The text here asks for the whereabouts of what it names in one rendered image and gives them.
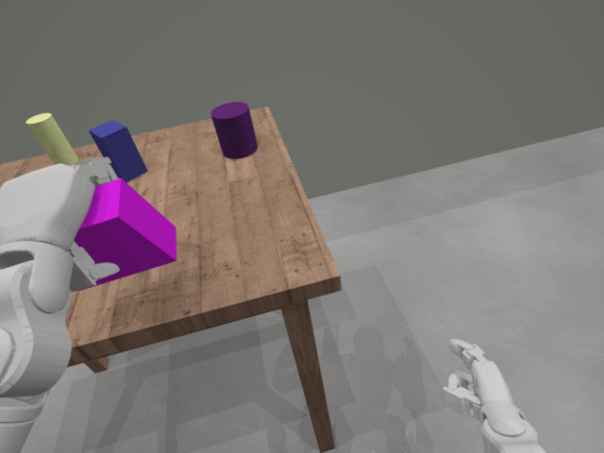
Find left robot hand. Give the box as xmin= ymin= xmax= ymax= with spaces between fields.
xmin=0 ymin=157 xmax=120 ymax=292

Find right robot hand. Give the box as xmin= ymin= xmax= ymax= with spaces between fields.
xmin=443 ymin=339 xmax=514 ymax=420

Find sponge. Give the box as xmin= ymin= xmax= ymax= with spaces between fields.
xmin=74 ymin=178 xmax=176 ymax=291

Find robot left forearm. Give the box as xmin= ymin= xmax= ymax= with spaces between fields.
xmin=0 ymin=241 xmax=74 ymax=453

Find robot right forearm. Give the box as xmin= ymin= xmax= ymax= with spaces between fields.
xmin=479 ymin=401 xmax=546 ymax=453

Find table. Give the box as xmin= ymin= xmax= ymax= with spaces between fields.
xmin=0 ymin=107 xmax=342 ymax=453

